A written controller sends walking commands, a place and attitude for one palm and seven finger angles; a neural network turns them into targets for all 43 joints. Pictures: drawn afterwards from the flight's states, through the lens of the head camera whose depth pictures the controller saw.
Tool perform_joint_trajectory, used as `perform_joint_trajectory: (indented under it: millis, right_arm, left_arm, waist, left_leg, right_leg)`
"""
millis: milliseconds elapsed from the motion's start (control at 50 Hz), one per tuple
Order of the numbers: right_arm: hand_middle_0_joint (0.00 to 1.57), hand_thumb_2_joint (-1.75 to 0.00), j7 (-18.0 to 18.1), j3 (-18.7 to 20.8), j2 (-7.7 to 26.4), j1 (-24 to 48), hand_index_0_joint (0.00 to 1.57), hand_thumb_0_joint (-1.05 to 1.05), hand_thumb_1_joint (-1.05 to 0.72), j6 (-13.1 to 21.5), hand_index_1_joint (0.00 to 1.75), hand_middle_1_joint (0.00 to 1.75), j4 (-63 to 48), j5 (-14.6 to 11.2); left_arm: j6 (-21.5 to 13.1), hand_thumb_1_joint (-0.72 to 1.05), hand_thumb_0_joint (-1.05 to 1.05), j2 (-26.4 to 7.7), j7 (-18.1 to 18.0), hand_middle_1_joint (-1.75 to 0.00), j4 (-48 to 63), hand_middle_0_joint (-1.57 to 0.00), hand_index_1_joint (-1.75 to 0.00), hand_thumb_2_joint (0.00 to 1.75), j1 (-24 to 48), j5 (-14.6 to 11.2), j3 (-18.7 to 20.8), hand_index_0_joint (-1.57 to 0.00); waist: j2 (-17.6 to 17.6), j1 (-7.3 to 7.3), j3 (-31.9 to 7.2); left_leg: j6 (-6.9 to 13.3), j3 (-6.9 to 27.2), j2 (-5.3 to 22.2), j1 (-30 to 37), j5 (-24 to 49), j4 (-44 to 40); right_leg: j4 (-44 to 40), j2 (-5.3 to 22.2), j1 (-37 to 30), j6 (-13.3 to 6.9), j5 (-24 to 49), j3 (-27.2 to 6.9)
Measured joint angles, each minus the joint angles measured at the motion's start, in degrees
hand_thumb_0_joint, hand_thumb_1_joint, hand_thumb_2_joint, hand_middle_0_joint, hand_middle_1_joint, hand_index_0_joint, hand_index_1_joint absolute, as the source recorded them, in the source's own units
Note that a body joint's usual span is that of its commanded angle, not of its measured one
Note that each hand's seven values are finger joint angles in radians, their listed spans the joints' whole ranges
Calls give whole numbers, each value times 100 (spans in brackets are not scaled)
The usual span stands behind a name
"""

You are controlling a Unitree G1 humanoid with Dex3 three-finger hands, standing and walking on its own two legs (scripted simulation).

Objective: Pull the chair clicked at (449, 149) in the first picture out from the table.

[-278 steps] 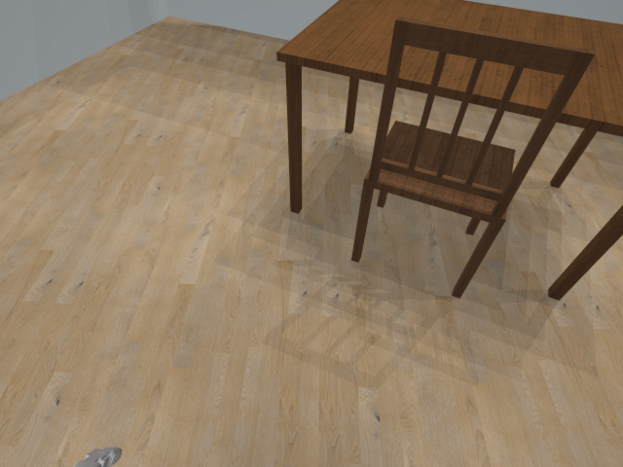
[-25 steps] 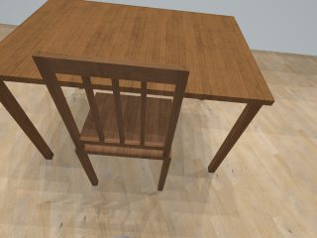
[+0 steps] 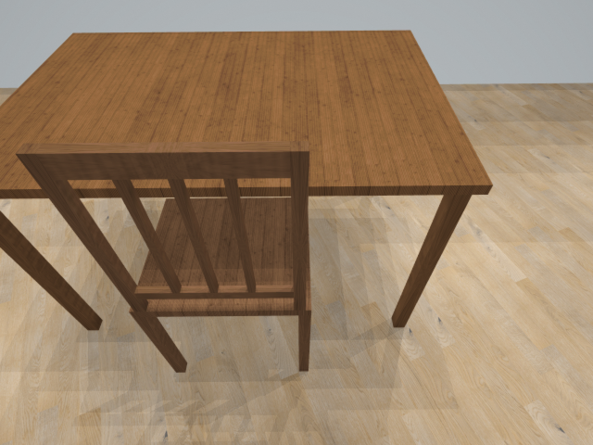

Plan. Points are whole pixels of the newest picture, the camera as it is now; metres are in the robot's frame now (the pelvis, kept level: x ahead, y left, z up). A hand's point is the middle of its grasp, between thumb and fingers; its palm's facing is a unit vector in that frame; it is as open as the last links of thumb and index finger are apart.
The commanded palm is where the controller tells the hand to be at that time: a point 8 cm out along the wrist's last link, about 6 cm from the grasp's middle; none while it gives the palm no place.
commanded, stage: come to a stop and stand still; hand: left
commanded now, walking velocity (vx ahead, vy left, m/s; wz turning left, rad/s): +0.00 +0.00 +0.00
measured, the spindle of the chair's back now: (198, 242) +0.47 +0.21 -0.07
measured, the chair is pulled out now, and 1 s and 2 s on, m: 0.00 0.00 0.00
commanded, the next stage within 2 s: look again from close up in 0.72 s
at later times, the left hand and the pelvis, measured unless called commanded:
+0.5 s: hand out of the picture +0.05 +0.20 -0.17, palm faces +0.01 -0.98 -0.21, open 7.4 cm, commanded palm none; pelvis +0.02 +0.02 +0.00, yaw +0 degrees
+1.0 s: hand out of the picture +0.03 +0.20 -0.17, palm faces +0.02 -0.98 -0.19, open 7.4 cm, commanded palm none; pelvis +0.04 +0.02 +0.00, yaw +0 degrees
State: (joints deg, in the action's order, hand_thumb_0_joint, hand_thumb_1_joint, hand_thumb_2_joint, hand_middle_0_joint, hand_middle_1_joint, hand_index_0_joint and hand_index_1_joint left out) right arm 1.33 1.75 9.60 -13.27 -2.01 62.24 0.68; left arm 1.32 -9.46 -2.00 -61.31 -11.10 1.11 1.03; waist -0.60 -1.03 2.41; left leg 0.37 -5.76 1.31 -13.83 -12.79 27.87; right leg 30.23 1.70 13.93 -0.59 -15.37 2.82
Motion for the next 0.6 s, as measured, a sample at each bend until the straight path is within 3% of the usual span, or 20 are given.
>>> perform_joint_trajectory:
  millis: [120,260,440,600]
  right_arm:
    - [20,-90,-27,-125,-104,-267,20,0,-91,78,30,30,186,-3]
    - [20,-90,-98,-137,-51,-504,20,1,-91,157,30,30,-251,50]
    - [20,-90,-32,-251,-51,-413,20,1,-93,273,30,30,-157,36]
    - [20,-90,-5,-260,24,-186,20,1,-93,346,30,30,-26,11]
  left_arm:
    - [-81,92,0,-9,-47,-30,-31,-20,-30,90,15,-10,-20,-20]
    - [-164,91,0,-8,-27,-30,175,-20,-30,90,-340,-6,-126,-20]
    - [-190,91,0,-7,-5,-30,189,-20,-30,90,-403,-28,-137,-20]
    - [-187,90,0,0,-2,-30,-2,-20,-30,90,-460,-23,-154,-20]
  waist:
    - [17,58,-51]
    - [-60,-101,-102]
    - [-3,55,-95]
    - [69,103,-68]
  left_leg:
    - [-27,32,48,63,95,-223]
    - [52,146,32,-225,-322,463]
    - [163,53,-112,10,-318,227]
    - [198,2,-172,215,-275,-3]
  right_leg:
    - [-324,-62,-118,-6,155,41]
    - [112,-49,36,27,-137,79]
    - [-10,84,-128,160,-147,-10]
    - [-185,131,-294,213,-115,-58]
